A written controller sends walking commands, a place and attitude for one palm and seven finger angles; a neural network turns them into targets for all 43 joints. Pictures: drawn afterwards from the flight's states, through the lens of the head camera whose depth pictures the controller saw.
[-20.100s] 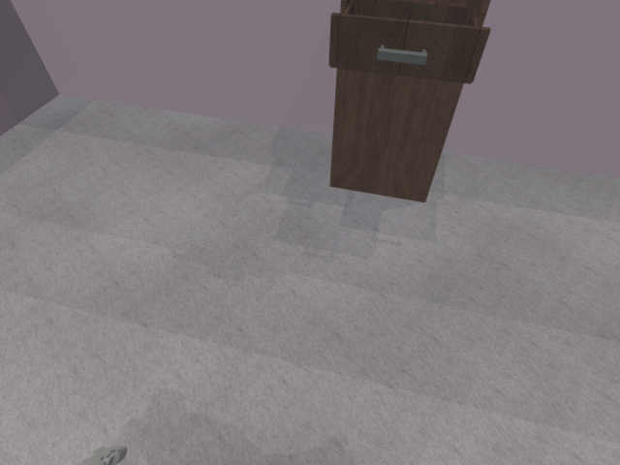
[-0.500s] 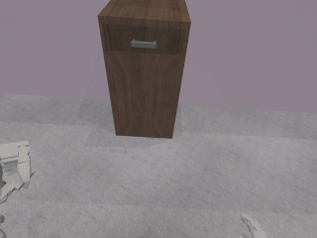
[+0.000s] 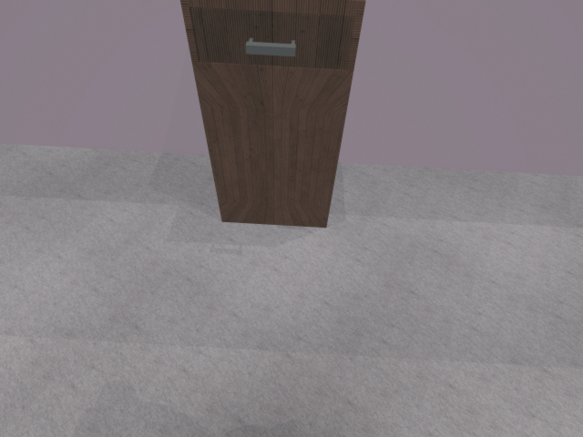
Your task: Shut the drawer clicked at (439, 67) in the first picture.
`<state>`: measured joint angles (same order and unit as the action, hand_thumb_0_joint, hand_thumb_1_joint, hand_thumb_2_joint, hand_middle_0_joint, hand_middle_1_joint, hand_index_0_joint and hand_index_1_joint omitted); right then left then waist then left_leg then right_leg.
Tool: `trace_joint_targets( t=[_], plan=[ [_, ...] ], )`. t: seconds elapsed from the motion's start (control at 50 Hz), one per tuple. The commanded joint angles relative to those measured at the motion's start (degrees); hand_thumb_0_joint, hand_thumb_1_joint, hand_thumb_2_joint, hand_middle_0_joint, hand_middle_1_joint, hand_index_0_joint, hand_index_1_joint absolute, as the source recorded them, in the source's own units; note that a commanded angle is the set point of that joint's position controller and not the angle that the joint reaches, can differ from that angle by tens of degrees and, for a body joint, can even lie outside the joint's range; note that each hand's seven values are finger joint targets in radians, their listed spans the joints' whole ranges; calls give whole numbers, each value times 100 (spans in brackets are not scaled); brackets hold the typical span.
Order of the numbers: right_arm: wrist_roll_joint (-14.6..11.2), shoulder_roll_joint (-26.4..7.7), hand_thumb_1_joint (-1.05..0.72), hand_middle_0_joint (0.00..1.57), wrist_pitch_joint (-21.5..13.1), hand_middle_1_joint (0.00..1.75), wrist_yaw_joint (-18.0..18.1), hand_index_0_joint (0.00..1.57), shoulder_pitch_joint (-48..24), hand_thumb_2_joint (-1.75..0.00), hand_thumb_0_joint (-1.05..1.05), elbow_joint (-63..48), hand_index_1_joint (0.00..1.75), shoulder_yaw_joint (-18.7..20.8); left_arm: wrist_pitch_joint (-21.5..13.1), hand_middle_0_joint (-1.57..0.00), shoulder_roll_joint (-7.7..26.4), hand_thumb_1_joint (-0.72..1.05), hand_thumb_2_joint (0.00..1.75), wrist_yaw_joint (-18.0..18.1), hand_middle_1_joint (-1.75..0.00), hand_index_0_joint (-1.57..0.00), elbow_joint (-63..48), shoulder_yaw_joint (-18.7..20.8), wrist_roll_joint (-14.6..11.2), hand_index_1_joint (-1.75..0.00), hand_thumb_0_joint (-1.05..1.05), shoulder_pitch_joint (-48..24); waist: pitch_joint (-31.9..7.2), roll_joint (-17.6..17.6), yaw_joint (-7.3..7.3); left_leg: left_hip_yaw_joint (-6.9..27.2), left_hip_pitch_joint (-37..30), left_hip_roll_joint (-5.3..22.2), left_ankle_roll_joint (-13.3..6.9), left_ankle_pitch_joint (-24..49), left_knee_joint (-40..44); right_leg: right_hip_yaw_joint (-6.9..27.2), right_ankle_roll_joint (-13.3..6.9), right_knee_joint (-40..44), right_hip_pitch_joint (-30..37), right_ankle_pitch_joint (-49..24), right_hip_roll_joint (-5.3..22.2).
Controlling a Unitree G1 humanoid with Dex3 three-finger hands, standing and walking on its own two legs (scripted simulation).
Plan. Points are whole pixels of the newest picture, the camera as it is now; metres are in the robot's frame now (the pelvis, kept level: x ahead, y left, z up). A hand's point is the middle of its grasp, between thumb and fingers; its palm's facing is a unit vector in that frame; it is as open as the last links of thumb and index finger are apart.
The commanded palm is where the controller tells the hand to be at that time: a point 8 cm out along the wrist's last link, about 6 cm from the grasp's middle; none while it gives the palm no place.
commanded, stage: let the arm hang, fingers relaxed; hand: left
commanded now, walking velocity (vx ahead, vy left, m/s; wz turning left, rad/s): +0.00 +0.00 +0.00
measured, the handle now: (271, 45) +1.04 +0.10 +0.04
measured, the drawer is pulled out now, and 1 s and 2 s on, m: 0.00 0.00 0.00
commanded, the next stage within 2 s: look to check the result in 0.80 s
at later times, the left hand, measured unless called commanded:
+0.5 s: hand out of the picture +0.03 +0.20 -0.16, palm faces +0.01 -0.97 -0.25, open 7.0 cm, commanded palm none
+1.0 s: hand out of the picture +0.06 +0.17 -0.16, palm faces +0.00 -0.97 -0.23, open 7.4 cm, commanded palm none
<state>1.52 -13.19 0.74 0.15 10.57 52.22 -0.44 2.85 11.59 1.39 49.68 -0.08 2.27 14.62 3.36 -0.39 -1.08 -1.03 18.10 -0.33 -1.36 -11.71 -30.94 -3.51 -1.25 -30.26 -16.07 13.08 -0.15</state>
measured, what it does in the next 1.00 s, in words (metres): stands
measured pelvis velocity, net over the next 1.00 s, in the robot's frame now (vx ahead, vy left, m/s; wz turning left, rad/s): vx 0.03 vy -0.02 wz -0.02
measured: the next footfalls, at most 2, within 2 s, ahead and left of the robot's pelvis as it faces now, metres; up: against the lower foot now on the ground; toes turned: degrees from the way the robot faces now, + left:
none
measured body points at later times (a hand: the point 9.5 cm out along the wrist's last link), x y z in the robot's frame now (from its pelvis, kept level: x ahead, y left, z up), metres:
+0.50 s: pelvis +0.02 +0.00 +0.01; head +0.03 -0.01 +0.46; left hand +0.03 +0.25 -0.14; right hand +0.02 -0.23 -0.16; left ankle +0.05 +0.10 -0.73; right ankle +0.04 -0.11 -0.73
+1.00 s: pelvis +0.03 -0.02 +0.01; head +0.05 -0.03 +0.46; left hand +0.06 +0.22 -0.14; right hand +0.03 -0.25 -0.15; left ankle +0.05 +0.10 -0.73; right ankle +0.04 -0.11 -0.73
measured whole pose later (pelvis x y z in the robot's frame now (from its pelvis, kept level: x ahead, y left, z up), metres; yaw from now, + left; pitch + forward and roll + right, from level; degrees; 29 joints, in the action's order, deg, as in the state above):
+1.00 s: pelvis +0.03 -0.02 +0.01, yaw -1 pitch -2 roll +0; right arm 1.1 -10.9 0.6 1.8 14.1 65.3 0.5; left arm -0.5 10.3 1.1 65.6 0.5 0.4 12.3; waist 3.2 1.8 -0.4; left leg -1.3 9.9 1.0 0.2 -10.3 -22.1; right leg -3.0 -2.6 -21.3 -8.1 11.4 -1.8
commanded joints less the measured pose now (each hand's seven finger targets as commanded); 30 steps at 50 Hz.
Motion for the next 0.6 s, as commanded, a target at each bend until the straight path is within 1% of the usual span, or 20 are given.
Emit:
trace_joint_targets(
  t=[0.0, 0.06, 0.08, 0.1, 0.12, 0.16, 0.18, 0.24, 0.28, 0.34, 0.38, 0.4, 0.42, 0.46, 0.48, 0.5, 0.52, 0.58],
  plan=[
    [-18, -623, -90, 20, -48, 30, 62, 20, 115, -90, 0, 26, 30, 196, -321, -76, 958, 90, 90, -63, -91, -76, 238, 229, -144, -91, 0, 74, -350, 775, 102, 752, -106, 527, -93, -690, 1127, 809, -218, 1124, 299, 702, 545],
    [-23, -598, -90, 20, -45, 30, 89, 20, 364, -90, 0, 304, 30, 225, -342, -64, 935, 90, 90, -69, -78, -64, 649, 228, -152, -78, 0, 103, -386, 658, 77, 708, -270, 520, -101, -730, 1161, 805, -266, 1257, 284, 736, 571],
    [-39, -631, -90, 20, -43, 30, 99, 20, 454, -90, 0, 360, 30, 243, -350, -60, 961, 90, 90, -63, -73, -60, 744, 231, -152, -73, 0, 111, -366, 324, 75, 737, -343, 548, -116, -600, 1138, 766, -263, 1285, 281, 684, 560],
    [-44, -621, -90, 20, -52, 30, 108, 20, 515, -90, 0, 466, 30, 239, -356, -56, 911, 90, 90, -61, -69, -56, 866, 207, -161, -69, 0, 114, -360, 278, 62, 707, -422, 565, -118, -496, 1146, 742, -263, 1305, 264, 624, 590],
    [-47, -597, -90, 20, -43, 30, 113, 20, 552, -90, 0, 541, 30, 243, -348, -52, 901, 90, 90, -56, -65, -52, 962, 192, -161, -65, 0, 110, -247, 217, 58, 712, -448, 562, -122, -515, 1162, 729, -258, 1336, 176, 688, 586],
    [-50, -598, -90, 20, -36, 30, 125, 20, 658, -90, 0, 682, 30, 241, -338, -44, 891, 90, 90, -47, -56, -44, 1108, 180, -169, -56, 0, 135, -125, 248, 51, 735, -430, 587, -130, -613, 1244, 707, -257, 1335, 129, 763, 564],
    [-61, -623, -90, 20, -41, 30, 130, 20, 706, -90, 0, 726, 30, 247, -344, -40, 917, 90, 90, -39, -52, -40, 1168, 184, -170, -52, 0, 179, -118, 255, 68, 730, -403, 608, -136, -549, 1255, 685, -253, 1307, 174, 688, 553],
    [-61, -579, -90, 20, -65, 30, 144, 20, 782, -90, 0, 860, 30, 227, -337, -28, 877, 90, 90, -24, -39, -28, 1326, 177, -175, -39, 0, 205, -120, 98, 79, 761, -409, 637, -159, -518, 1349, 654, -248, 1246, 270, 583, 552],
    [-69, -556, -90, 20, -66, 30, 145, 20, 768, -90, 0, 910, 30, 229, -336, -20, 856, 90, 90, -13, -30, -20, 1392, 170, -171, -30, 0, 241, -52, 94, 105, 726, -417, 621, -157, -429, 1340, 650, -243, 1246, 256, 547, 552],
    [-59, -482, -90, 20, -76, 30, 151, 20, 792, -90, 0, 1003, 30, 213, -343, -20, 812, 90, 90, 0, -30, -20, 1448, 170, -175, -30, 0, 196, 19, 10, 90, 655, -459, 599, -140, -251, 1325, 667, -234, 1270, 247, 481, 582],
    [-66, -474, -90, 20, -78, 30, 148, 20, 800, -90, 0, 1013, 30, 218, -358, -20, 816, 90, 90, 13, -30, -20, 1442, 176, -170, -30, 0, 182, -10, -34, 89, 619, -514, 593, -134, -92, 1276, 673, -232, 1286, 267, 429, 591],
    [-56, -424, -90, 20, -78, 30, 147, 20, 780, -90, 0, 1042, 30, 209, -352, -20, 774, 90, 90, 15, -30, -20, 1451, 170, -174, -30, 0, 139, 58, -5, 85, 598, -506, 589, -120, -113, 1297, 666, -224, 1290, 229, 456, 597],
    [-50, -411, -90, 20, -82, 30, 150, 20, 769, -90, 0, 1063, 30, 201, -353, -20, 742, 90, 90, 17, -30, -20, 1454, 172, -178, -30, 0, 141, 52, 120, 81, 612, -525, 587, -116, -110, 1316, 682, -225, 1289, 227, 437, 595],
    [-46, -387, -90, 20, -84, 30, 152, 20, 759, -90, 0, 1077, 30, 194, -348, -20, 734, 90, 90, 19, -30, -20, 1442, 181, -173, -30, 0, 70, 123, 94, 77, 622, -473, 597, -109, -107, 1356, 686, -208, 1278, 248, 392, 575],
    [-49, -384, -90, 20, -76, 30, 149, 20, 726, -90, 0, 1072, 30, 206, -347, -20, 729, 90, 90, 25, -30, -20, 1437, 177, -166, -30, 0, 90, 149, 130, 97, 604, -482, 598, -103, -116, 1342, 676, -201, 1283, 215, 405, 566],
    [-41, -335, -90, 20, -87, 30, 149, 20, 735, -90, 0, 1079, 30, 195, -346, -20, 699, 90, 90, 23, -30, -20, 1427, 187, -167, -30, 0, 48, 156, 152, 83, 604, -457, 601, -99, -88, 1375, 666, -194, 1272, 255, 349, 578],
    [-36, -322, -90, 20, -95, 30, 152, 20, 727, -90, 0, 1086, 30, 188, -349, -20, 676, 90, 90, 23, -30, -20, 1416, 188, -170, -30, 0, 42, 98, 189, 90, 603, -482, 605, -94, -36, 1381, 688, -190, 1253, 301, 272, 566],
    [-47, -352, -90, 20, -112, 30, 157, 20, 693, -90, 0, 1075, 30, 194, -370, -20, 677, 90, 90, 30, -30, -20, 1395, 192, -167, -30, 0, 26, 1, 124, 104, 577, -566, 609, -88, 221, 1313, 694, -185, 1252, 382, 57, 573]
  ],
)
